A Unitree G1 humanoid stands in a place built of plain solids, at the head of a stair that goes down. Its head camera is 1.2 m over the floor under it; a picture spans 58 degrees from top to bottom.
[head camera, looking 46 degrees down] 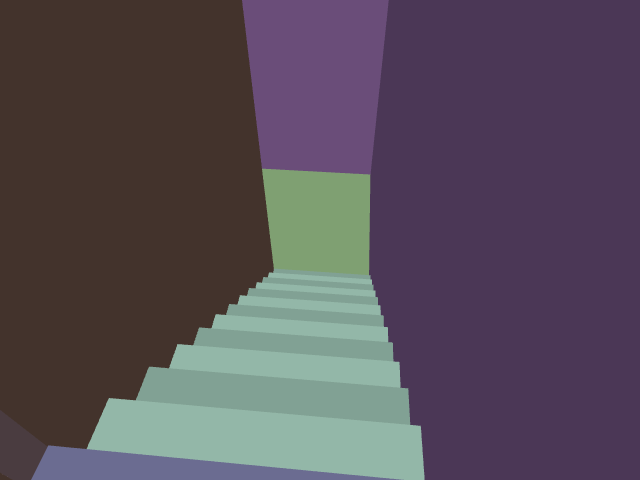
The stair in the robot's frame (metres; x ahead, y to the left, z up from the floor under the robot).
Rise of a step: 0.19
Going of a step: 0.21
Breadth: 1.02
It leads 5 degrees to the right of straight ahead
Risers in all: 13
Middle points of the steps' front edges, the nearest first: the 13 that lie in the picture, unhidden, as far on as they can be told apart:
0.36 0.21 0.00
0.57 0.19 -0.19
0.79 0.17 -0.38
1.00 0.15 -0.58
1.22 0.13 -0.77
1.43 0.11 -0.96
1.65 0.09 -1.16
1.86 0.08 -1.35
2.07 0.06 -1.54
2.29 0.04 -1.74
2.50 0.02 -1.93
2.72 0.00 -2.12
2.93 -0.02 -2.32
